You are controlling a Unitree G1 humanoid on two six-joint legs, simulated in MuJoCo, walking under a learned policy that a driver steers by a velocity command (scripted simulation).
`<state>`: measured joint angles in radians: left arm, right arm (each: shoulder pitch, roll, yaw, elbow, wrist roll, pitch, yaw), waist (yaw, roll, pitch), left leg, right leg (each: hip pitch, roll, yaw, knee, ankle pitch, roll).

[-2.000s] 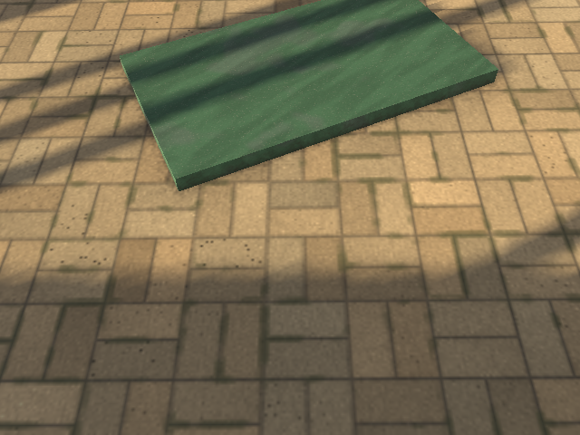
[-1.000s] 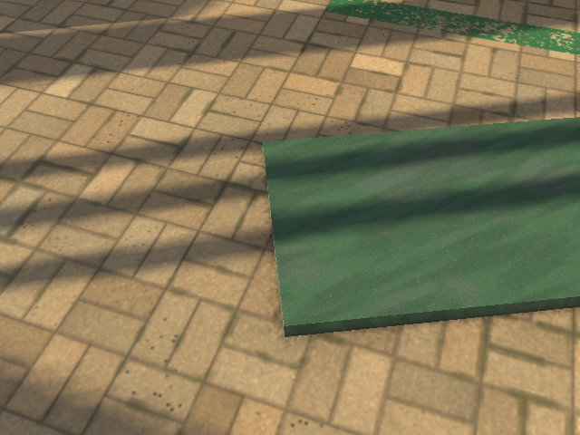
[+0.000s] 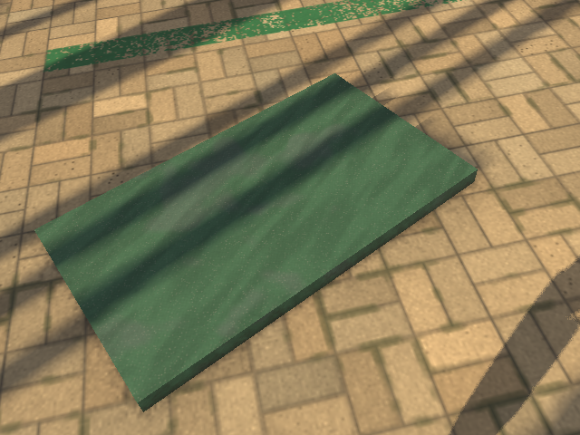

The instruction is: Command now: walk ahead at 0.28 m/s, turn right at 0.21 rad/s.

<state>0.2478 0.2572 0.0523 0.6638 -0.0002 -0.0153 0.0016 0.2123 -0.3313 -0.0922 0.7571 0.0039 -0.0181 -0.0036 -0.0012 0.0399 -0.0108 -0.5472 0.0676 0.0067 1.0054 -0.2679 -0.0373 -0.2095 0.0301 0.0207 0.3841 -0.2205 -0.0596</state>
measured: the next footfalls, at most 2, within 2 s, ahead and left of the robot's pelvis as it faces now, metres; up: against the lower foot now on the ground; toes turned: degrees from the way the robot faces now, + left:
left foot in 0.30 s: +0.21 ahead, +0.16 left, +0.00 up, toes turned +0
right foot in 0.82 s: +0.54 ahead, -0.08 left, +0.00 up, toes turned +0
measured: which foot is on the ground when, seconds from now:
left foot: up 0.00-0.28, down 0.30-0.82, up 0.84-1.00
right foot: down 0.00-0.32, up 0.34-0.80, down 0.82-1.00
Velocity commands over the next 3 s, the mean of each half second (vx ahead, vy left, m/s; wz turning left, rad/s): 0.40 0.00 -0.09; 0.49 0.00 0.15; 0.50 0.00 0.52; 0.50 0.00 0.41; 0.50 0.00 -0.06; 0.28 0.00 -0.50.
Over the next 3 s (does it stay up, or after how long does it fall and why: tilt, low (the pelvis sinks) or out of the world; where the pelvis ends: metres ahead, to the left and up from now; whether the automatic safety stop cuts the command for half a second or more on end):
stays up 1.39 0.44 -0.02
